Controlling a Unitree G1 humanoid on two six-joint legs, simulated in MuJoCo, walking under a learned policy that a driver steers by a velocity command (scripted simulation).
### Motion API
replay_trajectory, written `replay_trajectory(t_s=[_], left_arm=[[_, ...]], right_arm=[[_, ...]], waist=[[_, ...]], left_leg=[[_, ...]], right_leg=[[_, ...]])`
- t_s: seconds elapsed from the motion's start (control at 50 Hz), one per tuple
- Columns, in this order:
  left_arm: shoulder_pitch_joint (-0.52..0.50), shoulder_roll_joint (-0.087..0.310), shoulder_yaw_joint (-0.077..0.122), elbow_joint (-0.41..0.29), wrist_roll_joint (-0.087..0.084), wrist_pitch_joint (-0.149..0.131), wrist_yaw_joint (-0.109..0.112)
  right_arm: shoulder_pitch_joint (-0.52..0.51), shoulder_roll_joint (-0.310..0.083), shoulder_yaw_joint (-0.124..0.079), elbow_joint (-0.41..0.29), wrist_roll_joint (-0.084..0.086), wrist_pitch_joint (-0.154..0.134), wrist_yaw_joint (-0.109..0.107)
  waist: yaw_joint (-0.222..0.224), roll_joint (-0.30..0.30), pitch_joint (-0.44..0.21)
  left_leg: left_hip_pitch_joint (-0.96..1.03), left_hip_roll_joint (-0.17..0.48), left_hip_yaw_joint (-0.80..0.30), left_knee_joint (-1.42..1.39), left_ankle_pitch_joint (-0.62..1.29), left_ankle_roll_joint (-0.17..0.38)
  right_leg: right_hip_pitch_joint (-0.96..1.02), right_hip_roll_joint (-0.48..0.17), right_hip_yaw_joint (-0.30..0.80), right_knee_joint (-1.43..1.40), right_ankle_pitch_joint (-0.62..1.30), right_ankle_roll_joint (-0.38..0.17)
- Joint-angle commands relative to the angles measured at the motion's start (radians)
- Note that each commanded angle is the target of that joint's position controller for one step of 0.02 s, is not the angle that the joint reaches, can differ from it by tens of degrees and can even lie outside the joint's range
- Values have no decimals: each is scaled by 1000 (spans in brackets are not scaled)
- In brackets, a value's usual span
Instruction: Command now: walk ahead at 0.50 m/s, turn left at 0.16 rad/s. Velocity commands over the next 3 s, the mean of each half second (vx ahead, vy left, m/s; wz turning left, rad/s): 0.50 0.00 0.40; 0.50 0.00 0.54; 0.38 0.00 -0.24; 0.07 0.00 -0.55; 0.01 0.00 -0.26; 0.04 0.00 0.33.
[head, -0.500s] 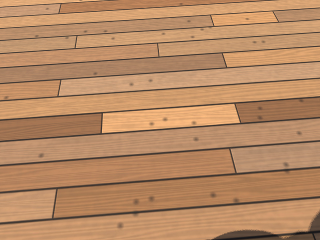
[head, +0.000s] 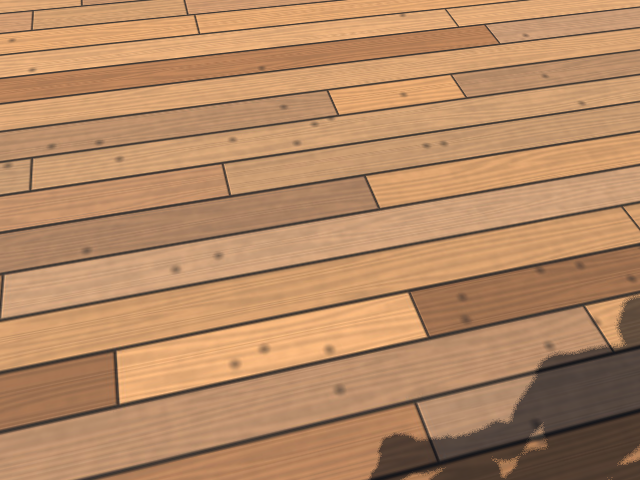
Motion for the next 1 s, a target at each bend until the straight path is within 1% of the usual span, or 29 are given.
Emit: replay_trajectory(t_s=[0.02, 0.1, 0.18, 0.22, 0.26, 0.28, 0.3, 0.32, 0.34, 0.36, 0.38, 0.4, 0.42, 0.5, 0.6, 0.68, 0.72, 0.74, 0.78, 0.8, 0.82, 0.84, 0.86, 0.88, 0.9, 0.92, 0.94, 0.96, 1.0], left_arm=[[1, 34, -2, -63, 5, -1, -7], [-177, 14, -23, -118, -7, -5, -9], [-265, 29, -26, -149, -21, -15, 1], [-247, 46, -20, -153, -25, -24, 8], [-113, 71, -6, -114, -21, -39, 21], [6, 123, 12, -86, -5, -54, 35], [146, 213, 33, -87, 19, -56, 50], [135, 256, 49, -77, 9, -34, 49], [73, 156, 30, -88, -3, -25, 45], [13, 84, 13, -98, -13, -28, 40], [-16, 55, 5, -97, -13, -33, 38], [-12, 43, 2, -87, -15, -41, 39], [-6, 40, 2, -77, -19, -49, 39], [52, 60, 15, -42, -31, -72, 35], [93, 66, 20, -6, -27, -67, 32], [145, 102, 32, 24, -27, -58, 38], [168, 117, 35, 40, -26, -45, 43], [171, 131, 38, 46, -25, -38, 46], [177, 165, 44, 54, -25, -20, 50], [166, 167, 43, 46, -28, -12, 51], [182, 115, 27, 4, -34, -14, 44], [154, 61, 21, -70, -31, -23, 28], [32, 126, 31, -98, -21, -31, 25], [5, 95, 20, -105, -35, -42, 21], [29, 85, 16, -88, -35, -48, 24], [36, 83, 17, -87, -18, -36, 24], [88, 74, 14, -63, -5, -17, 21], [116, 65, 12, -48, 1, 1, 15], [111, 45, 9, -40, -2, 17, 4]], right_arm=[[44, -123, -28, -20, 12, -18, -1], [99, -134, -37, 6, 10, -7, -4], [146, -154, -47, 17, 3, 0, -4], [130, -167, -53, 10, -1, 6, -8], [92, -177, -59, -3, 3, 8, -10], [87, -150, -53, -14, 11, 3, -7], [90, -68, -34, -60, 33, -3, -5], [154, -69, -34, -82, 29, 7, -10], [142, -120, -45, -48, 2, 27, -14], [96, -110, -46, -44, -6, 31, -2], [73, -88, -44, -47, -7, 36, 6], [59, -87, -46, -50, -18, 46, 14], [56, -80, -45, -51, -25, 57, 21], [-49, -66, -40, -97, -25, 74, 42], [-217, -45, -21, -157, -22, 73, 61], [-335, -46, -9, -206, -26, 69, 74], [-351, -56, -10, -220, -31, 69, 71], [-337, -62, -14, -219, -33, 70, 66], [-204, -91, -31, -187, -38, 63, 51], [-38, -118, -48, -133, -45, 53, 38], [92, -220, -81, -106, -53, 52, 19], [47, -313, -102, -130, -19, 61, 12], [76, -296, -101, -134, -3, 72, 4], [34, -249, -88, -115, 0, 70, -6], [-6, -192, -72, -109, 3, 64, -10], [-41, -165, -62, -109, 6, 55, -13], [-78, -133, -50, -116, 5, 46, -13], [-75, -116, -42, -114, 5, 32, -9], [-34, -120, -39, -83, 7, 11, -3]], waist=[[24, 132, -12], [-19, 131, 20], [-46, 129, 1], [-26, 136, -8], [45, 107, -47], [92, 35, -124], [143, -116, -275], [91, -255, -279], [60, -98, -154], [44, -27, -61], [27, -33, -24], [17, -62, -7], [8, -75, -6], [6, -44, -12], [31, -40, 31], [61, -37, 60], [61, -39, 57], [50, -49, 40], [-12, -60, -53], [-87, -20, -148], [-128, 107, -267], [-69, 296, -337], [-124, 132, -292], [-86, 88, -163], [-33, 39, -75], [5, 40, -43], [39, 44, -54], [49, 53, -67], [51, 64, -53]], left_leg=[[82, 235, -274, -193, 241, 170], [52, 198, -246, -206, 215, 149], [83, 210, -273, -130, 305, 130], [83, 223, -310, -80, 311, 111], [33, 190, -314, 50, 324, 79], [-41, 123, -267, 236, 269, 53], [-218, 31, -154, 527, -18, 16], [-423, -42, -75, 691, -393, 11], [-464, 42, -108, 786, -329, 21], [-456, 72, -110, 781, -243, 16], [-429, 98, -100, 756, -191, 6], [-415, 114, -90, 743, -169, -5], [-403, 120, -81, 747, -142, -16], [-481, 133, -70, 739, -34, -41], [-489, 136, -18, 511, 129, -51], [-421, 122, 59, 329, 118, -9], [-384, 93, 94, 278, 43, 25], [-339, 63, 116, 261, -10, 46], [-166, -18, 138, 222, -104, 96], [55, -43, 117, 144, -65, 128], [358, 154, -168, 102, -230, 200], [549, 401, -718, -33, -179, 320], [523, 394, -688, -79, -42, 319], [405, 374, -536, -74, 70, 302], [256, 319, -438, -87, 196, 255], [164, 266, -375, -98, 266, 228], [114, 239, -312, -116, 306, 212], [86, 228, -280, -131, 354, 208], [62, 211, -222, -175, 383, 195]], right_leg=[[-126, -51, -22, -89, 48, 43], [-103, -46, -49, -329, 182, 78], [-31, -14, -51, -442, 221, 75], [44, -4, -36, -494, 177, 59], [252, 18, -39, -606, 162, 32], [436, -65, 43, -647, 124, -3], [674, -330, 325, -706, -95, -65], [689, -461, 653, -821, -200, -143], [575, -422, 593, -822, -286, -147], [470, -366, 450, -840, -206, -130], [404, -320, 325, -864, -65, -109], [370, -289, 238, -877, 38, -97], [353, -264, 171, -885, 125, -90], [388, -265, 34, -906, 335, -108], [396, -234, -124, -913, 409, -98], [450, -261, -191, -893, 469, -82], [510, -273, -226, -831, 615, -70], [534, -274, -247, -767, 778, -63], [551, -274, -277, -515, 1025, -55], [458, -254, -299, -285, 930, -32], [170, -209, -304, 33, 552, 8], [-199, 3, -194, 351, -222, 65], [-305, -27, -26, 386, -163, 59], [-319, -77, -16, 334, -71, 50], [-254, -113, -16, 218, -27, 46], [-192, -129, -7, 152, -27, 53], [-126, -136, -11, 117, -18, 58], [-89, -132, -25, 95, -11, 61], [-87, -131, -47, 30, 50, 64]])
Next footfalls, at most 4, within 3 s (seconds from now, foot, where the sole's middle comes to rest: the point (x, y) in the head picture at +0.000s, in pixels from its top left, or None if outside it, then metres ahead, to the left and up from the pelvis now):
0.28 right None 0.30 -0.11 -0.78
0.80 left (228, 479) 0.49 0.18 -0.78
1.36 right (229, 332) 0.83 0.20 -0.78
1.94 left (151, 342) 0.81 0.39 -0.78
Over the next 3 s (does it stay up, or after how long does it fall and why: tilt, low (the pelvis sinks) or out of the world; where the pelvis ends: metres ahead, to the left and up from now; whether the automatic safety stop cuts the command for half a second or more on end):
stays up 0.75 0.31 0.00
